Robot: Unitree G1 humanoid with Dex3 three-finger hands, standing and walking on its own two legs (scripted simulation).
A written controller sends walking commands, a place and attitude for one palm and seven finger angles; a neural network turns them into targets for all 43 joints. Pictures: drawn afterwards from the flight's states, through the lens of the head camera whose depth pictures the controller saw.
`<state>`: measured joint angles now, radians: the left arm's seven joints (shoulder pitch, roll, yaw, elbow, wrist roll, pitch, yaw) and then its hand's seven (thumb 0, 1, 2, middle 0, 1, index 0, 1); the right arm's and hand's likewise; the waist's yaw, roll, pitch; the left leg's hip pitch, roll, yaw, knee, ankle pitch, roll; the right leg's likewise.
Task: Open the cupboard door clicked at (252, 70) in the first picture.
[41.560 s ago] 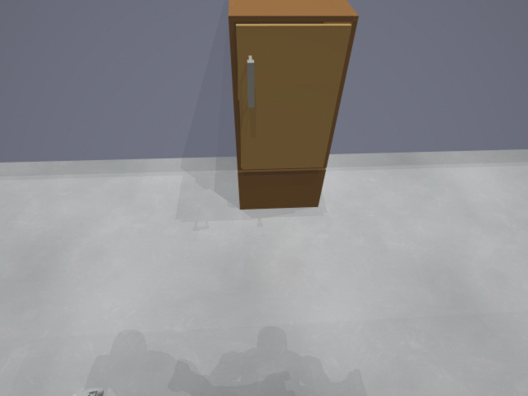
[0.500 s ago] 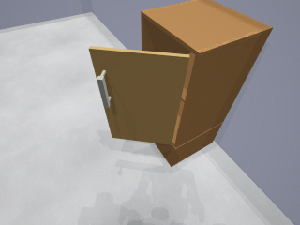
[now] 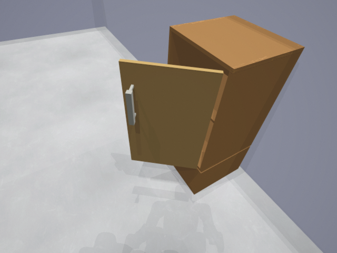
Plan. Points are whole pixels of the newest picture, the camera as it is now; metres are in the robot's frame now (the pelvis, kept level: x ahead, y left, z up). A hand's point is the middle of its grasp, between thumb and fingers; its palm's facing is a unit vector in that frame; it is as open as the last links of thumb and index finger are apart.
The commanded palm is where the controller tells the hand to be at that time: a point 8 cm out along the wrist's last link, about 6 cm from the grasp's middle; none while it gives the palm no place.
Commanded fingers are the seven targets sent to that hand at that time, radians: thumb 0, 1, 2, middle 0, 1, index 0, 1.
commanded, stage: shuffle to correct the standing spot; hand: left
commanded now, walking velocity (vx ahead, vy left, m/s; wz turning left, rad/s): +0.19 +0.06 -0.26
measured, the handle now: (132, 105) +0.65 +0.19 -0.05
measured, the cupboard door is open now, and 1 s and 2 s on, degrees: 51 51 51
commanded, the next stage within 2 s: come to a stop and stand still in 0.52 s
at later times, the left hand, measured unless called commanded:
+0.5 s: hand out of the picture +0.00 +0.18 -0.18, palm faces -0.04 -0.99 -0.13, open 7.4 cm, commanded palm none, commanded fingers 0.00 0.90 0.90 -0.20 -0.30 -0.20 -0.30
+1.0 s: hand out of the picture +0.14 +0.22 -0.19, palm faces +0.01 -0.99 -0.17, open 7.3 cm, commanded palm none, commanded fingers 0.00 0.90 0.90 -0.20 -0.30 -0.20 -0.30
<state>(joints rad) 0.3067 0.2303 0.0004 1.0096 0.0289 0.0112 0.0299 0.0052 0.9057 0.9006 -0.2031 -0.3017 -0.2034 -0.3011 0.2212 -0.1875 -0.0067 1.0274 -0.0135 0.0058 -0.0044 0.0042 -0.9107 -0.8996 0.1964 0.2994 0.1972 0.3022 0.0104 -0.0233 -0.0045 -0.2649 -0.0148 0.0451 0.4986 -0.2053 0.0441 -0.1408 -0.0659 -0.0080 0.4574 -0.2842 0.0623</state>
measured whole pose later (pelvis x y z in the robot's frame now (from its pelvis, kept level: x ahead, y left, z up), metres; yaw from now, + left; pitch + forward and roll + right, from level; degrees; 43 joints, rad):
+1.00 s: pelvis +0.11 +0.05 -0.01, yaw -3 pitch -1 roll +0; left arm 0.28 0.16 0.04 1.00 0.02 0.03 0.04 0.01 0.93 0.90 -0.20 -0.30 -0.20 -0.30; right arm 0.27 -0.13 -0.04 1.04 -0.02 0.00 -0.04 0.01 -0.94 -0.90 0.19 0.30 0.20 0.30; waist 0.01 -0.05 0.03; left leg -0.27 0.00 0.11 0.56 -0.28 0.06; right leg -0.26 -0.08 -0.06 0.59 -0.29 0.01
